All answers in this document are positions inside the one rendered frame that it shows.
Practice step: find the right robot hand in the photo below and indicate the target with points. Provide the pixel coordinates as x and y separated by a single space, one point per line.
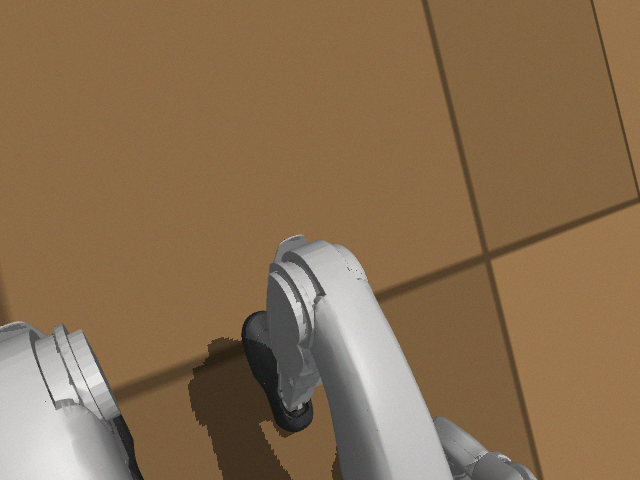
462 451

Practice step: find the right robot foot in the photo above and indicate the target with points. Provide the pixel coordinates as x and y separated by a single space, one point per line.
264 368

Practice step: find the right robot arm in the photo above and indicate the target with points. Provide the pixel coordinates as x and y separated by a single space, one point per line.
497 466

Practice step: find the left robot foot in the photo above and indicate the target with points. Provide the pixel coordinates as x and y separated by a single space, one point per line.
128 443

